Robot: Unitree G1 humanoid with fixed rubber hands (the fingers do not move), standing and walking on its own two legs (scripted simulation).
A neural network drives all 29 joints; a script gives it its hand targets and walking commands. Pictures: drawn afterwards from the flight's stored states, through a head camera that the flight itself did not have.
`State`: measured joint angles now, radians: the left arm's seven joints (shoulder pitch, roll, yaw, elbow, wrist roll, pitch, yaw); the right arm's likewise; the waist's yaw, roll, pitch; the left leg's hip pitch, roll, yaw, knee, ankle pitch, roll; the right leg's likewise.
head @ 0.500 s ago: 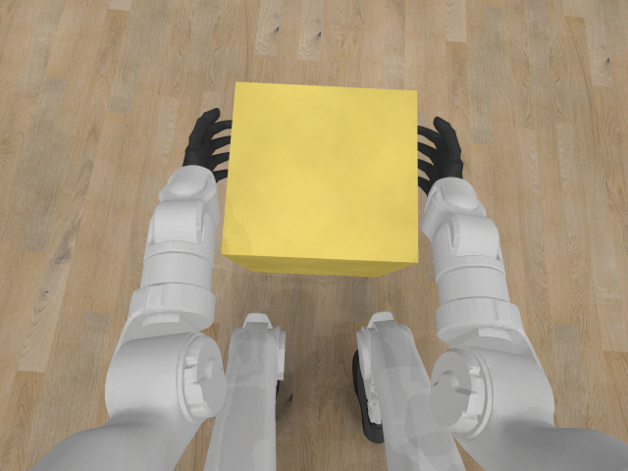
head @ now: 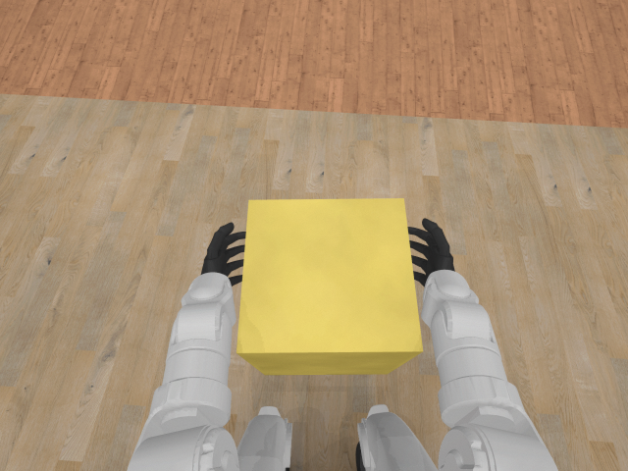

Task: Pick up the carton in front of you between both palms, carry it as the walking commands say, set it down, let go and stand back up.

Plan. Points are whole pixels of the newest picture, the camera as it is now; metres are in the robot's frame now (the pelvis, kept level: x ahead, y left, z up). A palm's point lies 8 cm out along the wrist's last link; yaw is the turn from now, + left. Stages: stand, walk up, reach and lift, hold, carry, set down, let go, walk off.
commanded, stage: reach and lift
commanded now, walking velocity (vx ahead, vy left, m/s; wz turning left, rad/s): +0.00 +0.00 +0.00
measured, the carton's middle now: (326, 297) +0.36 +0.00 -0.10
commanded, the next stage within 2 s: hold in 1.46 s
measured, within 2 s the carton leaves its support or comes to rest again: neither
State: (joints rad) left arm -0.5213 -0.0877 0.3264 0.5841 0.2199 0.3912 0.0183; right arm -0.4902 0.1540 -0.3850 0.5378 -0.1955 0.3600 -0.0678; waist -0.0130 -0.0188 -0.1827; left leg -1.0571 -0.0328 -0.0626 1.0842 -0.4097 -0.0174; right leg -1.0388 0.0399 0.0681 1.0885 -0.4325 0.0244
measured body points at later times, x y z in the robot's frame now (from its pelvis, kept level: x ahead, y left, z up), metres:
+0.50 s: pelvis +0.03 +0.00 +0.08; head +0.00 +0.00 +0.53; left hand +0.33 +0.15 +0.10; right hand +0.34 -0.15 +0.10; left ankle +0.05 +0.13 -0.65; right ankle +0.04 -0.13 -0.65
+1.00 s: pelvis +0.02 +0.00 +0.09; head +0.00 +0.00 +0.54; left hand +0.33 +0.15 +0.11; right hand +0.34 -0.15 +0.11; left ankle +0.05 +0.13 -0.65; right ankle +0.04 -0.13 -0.65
